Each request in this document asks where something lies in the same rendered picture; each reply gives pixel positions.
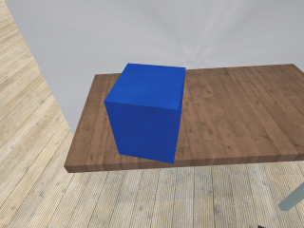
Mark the carton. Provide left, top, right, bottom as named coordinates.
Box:
left=104, top=63, right=186, bottom=163

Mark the table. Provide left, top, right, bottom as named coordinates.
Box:
left=64, top=64, right=304, bottom=211

